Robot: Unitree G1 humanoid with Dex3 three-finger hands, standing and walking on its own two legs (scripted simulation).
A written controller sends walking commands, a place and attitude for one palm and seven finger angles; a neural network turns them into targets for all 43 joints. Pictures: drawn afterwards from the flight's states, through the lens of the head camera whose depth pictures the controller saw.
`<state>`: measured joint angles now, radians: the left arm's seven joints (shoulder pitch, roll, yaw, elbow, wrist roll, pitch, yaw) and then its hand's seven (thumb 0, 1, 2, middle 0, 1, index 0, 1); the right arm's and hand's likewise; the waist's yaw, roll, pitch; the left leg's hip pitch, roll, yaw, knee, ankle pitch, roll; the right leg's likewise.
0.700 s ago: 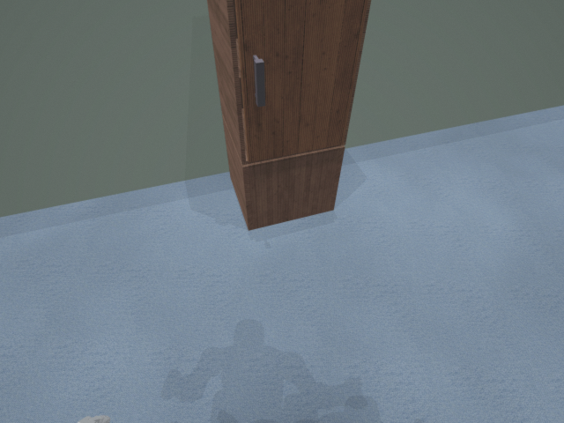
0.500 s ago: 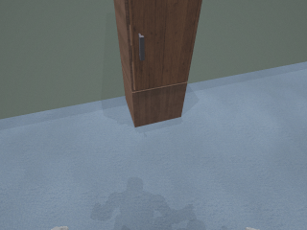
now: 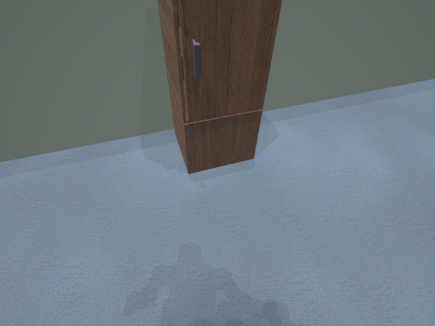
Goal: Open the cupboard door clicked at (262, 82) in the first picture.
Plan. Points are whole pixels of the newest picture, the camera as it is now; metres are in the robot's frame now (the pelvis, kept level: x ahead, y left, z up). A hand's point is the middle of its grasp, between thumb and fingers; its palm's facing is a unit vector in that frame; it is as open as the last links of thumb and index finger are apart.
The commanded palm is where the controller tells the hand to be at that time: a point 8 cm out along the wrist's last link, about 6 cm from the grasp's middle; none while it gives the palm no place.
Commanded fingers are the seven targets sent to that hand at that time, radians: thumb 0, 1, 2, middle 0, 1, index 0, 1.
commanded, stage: stand and wait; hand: left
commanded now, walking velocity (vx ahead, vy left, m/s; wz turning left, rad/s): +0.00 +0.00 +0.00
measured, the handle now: (195, 59) +1.06 +0.15 -0.02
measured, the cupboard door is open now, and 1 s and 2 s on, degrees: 0 0 0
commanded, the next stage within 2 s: look at it before walking up in 0.12 s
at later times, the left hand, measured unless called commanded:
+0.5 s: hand out of the picture +0.08 +0.25 -0.16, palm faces -0.03 -0.94 -0.33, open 7.3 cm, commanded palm none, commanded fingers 0.00 0.90 0.90 -0.20 -0.30 -0.20 -0.30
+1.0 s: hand out of the picture +0.07 +0.24 -0.16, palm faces -0.04 -0.94 -0.33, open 7.3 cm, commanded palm none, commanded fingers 0.00 0.90 0.90 -0.20 -0.30 -0.20 -0.30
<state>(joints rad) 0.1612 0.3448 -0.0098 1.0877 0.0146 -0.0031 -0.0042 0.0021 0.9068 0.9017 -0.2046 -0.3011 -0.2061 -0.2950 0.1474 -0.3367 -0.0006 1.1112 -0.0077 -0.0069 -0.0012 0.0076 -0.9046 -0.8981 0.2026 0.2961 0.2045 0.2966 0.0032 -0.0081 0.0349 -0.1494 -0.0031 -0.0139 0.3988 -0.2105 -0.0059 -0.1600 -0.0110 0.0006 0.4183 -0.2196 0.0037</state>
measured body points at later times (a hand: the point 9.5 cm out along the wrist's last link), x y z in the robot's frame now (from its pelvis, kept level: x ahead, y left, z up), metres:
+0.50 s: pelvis +0.00 +0.00 +0.00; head +0.01 +0.00 +0.45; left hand +0.08 +0.29 -0.13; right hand +0.09 -0.29 -0.13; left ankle +0.01 +0.12 -0.74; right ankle +0.01 -0.12 -0.74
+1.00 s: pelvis +0.01 +0.00 +0.00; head +0.01 +0.00 +0.45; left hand +0.07 +0.29 -0.14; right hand +0.09 -0.29 -0.13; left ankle +0.01 +0.12 -0.74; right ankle +0.01 -0.12 -0.74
